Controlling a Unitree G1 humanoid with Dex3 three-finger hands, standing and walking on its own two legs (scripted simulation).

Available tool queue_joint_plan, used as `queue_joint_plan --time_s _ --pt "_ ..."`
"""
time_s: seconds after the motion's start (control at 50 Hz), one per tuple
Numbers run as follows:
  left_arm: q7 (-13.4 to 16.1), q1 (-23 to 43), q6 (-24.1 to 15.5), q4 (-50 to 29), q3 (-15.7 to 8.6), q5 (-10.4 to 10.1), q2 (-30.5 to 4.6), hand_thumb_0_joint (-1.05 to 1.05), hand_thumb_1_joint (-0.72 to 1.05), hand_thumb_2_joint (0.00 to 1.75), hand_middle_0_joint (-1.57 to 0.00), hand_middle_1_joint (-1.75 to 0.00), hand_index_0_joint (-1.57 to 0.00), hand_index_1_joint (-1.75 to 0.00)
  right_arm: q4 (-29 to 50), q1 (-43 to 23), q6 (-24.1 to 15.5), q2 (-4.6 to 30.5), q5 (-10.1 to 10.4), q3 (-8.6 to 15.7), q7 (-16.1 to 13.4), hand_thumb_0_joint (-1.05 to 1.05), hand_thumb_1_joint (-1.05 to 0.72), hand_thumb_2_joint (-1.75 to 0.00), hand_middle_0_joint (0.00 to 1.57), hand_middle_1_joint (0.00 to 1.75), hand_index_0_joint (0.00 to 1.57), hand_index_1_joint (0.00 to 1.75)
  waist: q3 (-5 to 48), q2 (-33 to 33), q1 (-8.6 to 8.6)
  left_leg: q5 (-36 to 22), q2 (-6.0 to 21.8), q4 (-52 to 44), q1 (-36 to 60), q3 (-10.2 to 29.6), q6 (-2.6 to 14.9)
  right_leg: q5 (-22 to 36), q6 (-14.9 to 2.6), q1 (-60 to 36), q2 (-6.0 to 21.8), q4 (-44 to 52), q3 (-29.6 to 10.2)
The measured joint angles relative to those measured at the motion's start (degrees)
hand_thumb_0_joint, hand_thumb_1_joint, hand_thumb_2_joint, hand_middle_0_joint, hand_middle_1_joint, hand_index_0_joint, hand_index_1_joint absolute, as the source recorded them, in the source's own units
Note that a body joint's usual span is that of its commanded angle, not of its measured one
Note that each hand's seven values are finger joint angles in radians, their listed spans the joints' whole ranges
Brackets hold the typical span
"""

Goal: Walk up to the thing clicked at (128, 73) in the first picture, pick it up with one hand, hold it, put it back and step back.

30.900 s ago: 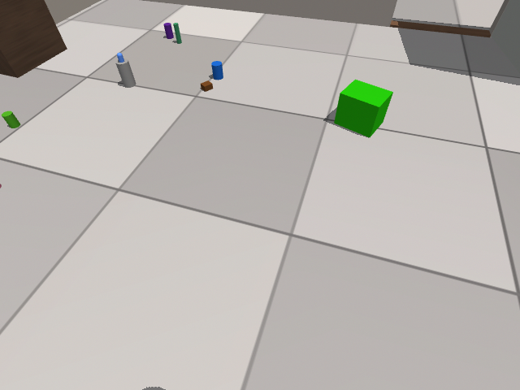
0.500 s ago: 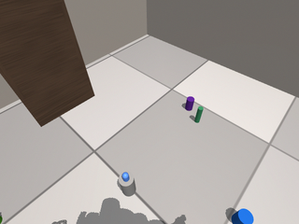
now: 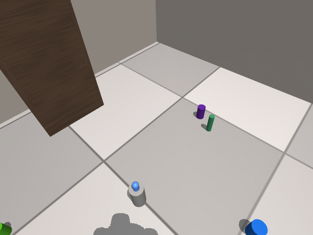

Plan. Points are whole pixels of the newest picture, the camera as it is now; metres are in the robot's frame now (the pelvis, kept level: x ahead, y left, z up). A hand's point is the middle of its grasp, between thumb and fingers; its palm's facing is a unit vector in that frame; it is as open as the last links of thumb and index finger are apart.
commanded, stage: stand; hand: left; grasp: from the side
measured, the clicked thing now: (137, 192) +0.48 +0.17 -0.66
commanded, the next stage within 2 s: step back in 1.20 s
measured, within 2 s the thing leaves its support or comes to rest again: neither
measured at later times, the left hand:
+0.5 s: hand out of the picture +0.08 +0.23 -0.15, palm faces -0.02 -0.94 -0.35, open 7.4 cm
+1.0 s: hand out of the picture +0.11 +0.23 -0.15, palm faces -0.02 -0.93 -0.36, open 7.4 cm
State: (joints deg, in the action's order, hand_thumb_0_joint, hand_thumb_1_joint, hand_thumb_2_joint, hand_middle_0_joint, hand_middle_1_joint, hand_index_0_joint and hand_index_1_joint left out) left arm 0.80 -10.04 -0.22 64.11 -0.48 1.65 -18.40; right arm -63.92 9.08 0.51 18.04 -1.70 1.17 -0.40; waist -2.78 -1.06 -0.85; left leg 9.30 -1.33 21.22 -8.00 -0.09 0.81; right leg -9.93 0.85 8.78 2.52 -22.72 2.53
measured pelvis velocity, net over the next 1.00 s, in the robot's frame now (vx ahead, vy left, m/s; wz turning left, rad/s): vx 0.03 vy -0.02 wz -0.02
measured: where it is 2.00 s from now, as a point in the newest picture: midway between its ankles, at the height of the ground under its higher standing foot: outside the picture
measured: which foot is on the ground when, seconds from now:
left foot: down 0.00-1.00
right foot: down 0.00-1.00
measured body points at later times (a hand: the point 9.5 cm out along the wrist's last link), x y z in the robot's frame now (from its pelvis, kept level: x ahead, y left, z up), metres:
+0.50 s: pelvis +0.01 -0.01 +0.00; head +0.01 -0.02 +0.45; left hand +0.08 +0.28 -0.13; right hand +0.07 -0.31 -0.14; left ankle +0.03 +0.11 -0.74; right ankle +0.03 -0.13 -0.74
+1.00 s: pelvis +0.03 -0.02 +0.01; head +0.03 -0.03 +0.45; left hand +0.11 +0.28 -0.12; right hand +0.09 -0.32 -0.14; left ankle +0.03 +0.11 -0.74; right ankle +0.03 -0.13 -0.74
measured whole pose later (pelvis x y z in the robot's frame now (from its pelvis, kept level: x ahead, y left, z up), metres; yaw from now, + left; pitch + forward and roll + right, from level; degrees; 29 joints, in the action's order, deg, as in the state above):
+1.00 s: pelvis +0.03 -0.02 +0.01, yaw -1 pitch -3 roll +0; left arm 0.5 -5.7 -0.7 65.9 -0.7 0.9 -18.7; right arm -66.2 6.3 -0.1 19.3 -1.1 0.4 -0.5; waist -2.4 -1.1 0.1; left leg 9.3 0.9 16.4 -4.3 -0.3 -1.0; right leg -9.6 -0.7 5.4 0.2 -17.8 2.4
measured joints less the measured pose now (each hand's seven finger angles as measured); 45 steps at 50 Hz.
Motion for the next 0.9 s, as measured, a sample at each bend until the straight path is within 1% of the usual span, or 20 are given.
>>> queue_joint_plan --time_s 0.18,0.34,0.9 --pt "0.1 0.1 -0.2 2.0 0.1 -0.2 -0.1 0.00 0.90 0.90 -0.20 -0.30 -0.20 -0.30 -1.3 -0.1 -0.1 0.6 0.3 -0.1 0.2 0.00 -0.91 -0.90 0.21 0.30 0.20 0.29 -0.3 -0.3 0.27 -0.4 0.8 -1.1 0.6 0.3 -0.61 0.6 -0.58 -0.9 -0.8 1.6 0.3" --pt "-0.1 1.6 -0.3 2.3 0.1 -0.5 0.1 0.00 0.90 0.90 -0.20 -0.30 -0.20 -0.30 -1.9 -0.6 -0.1 0.6 0.3 -0.4 0.1 0.00 -0.91 -0.90 0.21 0.30 0.20 0.29 -0.2 -0.1 0.45 -0.3 1.3 -1.7 1.1 0.2 -1.01 0.7 -0.95 -1.3 -1.4 2.4 0.2" --pt "-0.2 4.6 -0.4 1.9 -0.2 -0.9 -0.2 0.00 0.90 0.90 -0.20 -0.30 -0.20 -0.30 -2.3 -2.6 -0.6 1.2 0.5 -0.8 -0.2 0.00 -0.91 -0.90 0.21 0.30 0.20 0.29 0.4 -0.1 0.89 0.0 2.1 -4.6 3.6 -0.2 -1.70 0.2 -1.42 -3.3 -2.2 4.6 -0.2"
